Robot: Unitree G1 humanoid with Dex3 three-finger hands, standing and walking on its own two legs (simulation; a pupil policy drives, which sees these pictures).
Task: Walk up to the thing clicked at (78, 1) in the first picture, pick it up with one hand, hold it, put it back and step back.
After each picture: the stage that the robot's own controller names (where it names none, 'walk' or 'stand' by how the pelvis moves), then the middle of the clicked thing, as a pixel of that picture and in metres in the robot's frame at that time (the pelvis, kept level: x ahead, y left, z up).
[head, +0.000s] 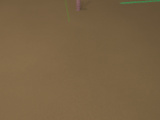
stand; (78, 2) +2.38 +0.03 -0.66
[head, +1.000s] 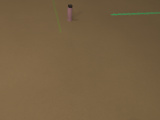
walk; (69, 13) +2.23 +0.10 -0.65
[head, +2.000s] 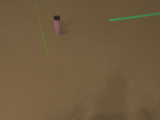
walk; (57, 26) +1.59 +0.22 -0.65
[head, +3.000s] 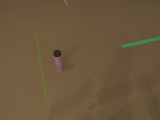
walk; (58, 61) +1.06 +0.21 -0.63
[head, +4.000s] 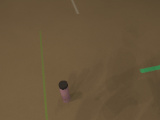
walk; (64, 92) +0.69 +0.20 -0.64
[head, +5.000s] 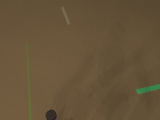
stand; out of the picture +0.46 +0.22 -0.63
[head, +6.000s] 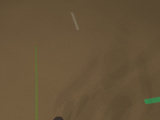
stand; out of the picture +0.44 +0.17 -0.65
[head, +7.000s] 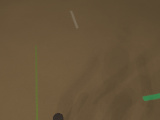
stand; out of the picture +0.46 +0.17 -0.66
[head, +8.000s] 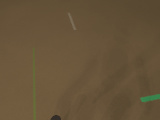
stand; out of the picture +0.45 +0.18 -0.66
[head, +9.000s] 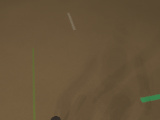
stand; out of the picture +0.45 +0.19 -0.66
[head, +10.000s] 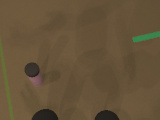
go down; (35, 76) +0.48 +0.22 -0.44
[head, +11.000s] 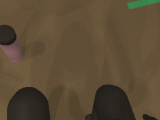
go down; (11, 47) +0.51 +0.27 -0.26
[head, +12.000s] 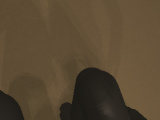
close in; out of the picture +0.47 +0.33 -0.17
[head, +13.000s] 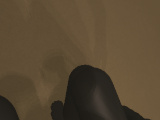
close; out of the picture +0.47 +0.34 -0.16
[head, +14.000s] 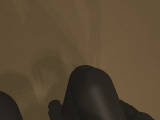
lift; out of the picture +0.43 +0.32 -0.16
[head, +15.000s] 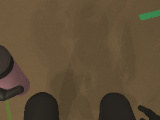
lift; (9, 76) +0.34 +0.23 -0.02
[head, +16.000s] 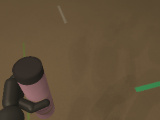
hold; (38, 92) +0.31 +0.15 +0.06
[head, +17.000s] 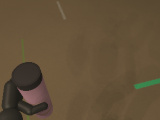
hold; (36, 95) +0.31 +0.16 +0.04
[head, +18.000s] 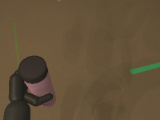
crouch; (41, 86) +0.34 +0.14 +0.00
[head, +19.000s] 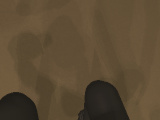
lower; out of the picture +0.50 +0.26 -0.05
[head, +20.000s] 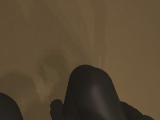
lower; out of the picture +0.44 +0.34 -0.16
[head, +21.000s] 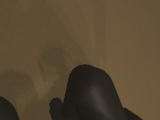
lower; out of the picture +0.44 +0.34 -0.17
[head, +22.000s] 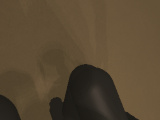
lower; out of the picture +0.45 +0.34 -0.16
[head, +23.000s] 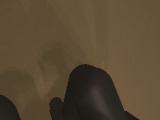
lower; out of the picture +0.44 +0.34 -0.17
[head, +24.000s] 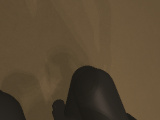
loosen; out of the picture +0.45 +0.31 -0.17
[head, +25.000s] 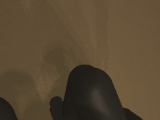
rise; out of the picture +0.45 +0.32 -0.17
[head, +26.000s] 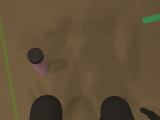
walk; (39, 63) +0.49 +0.22 -0.36
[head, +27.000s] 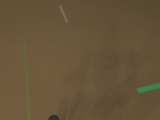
stand; out of the picture +0.42 +0.17 -0.60
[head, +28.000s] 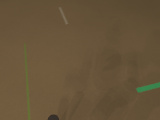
stand; out of the picture +0.44 +0.18 -0.60
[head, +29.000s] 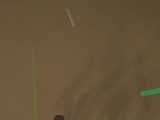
stand; out of the picture +0.44 +0.17 -0.64
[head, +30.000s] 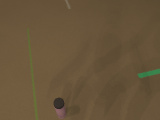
walk; (60, 109) +0.48 +0.15 -0.63
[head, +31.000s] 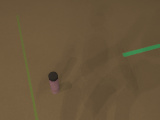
walk; (54, 83) +0.66 +0.19 -0.64
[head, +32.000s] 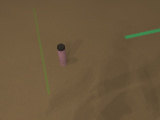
walk; (62, 55) +1.01 +0.21 -0.63
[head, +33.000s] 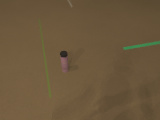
stand; (64, 62) +1.09 +0.18 -0.65
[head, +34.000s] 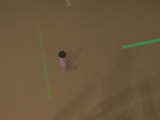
stand; (63, 62) +1.09 +0.19 -0.66
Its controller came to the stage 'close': yes
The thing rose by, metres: 0.69
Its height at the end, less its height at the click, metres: +0.00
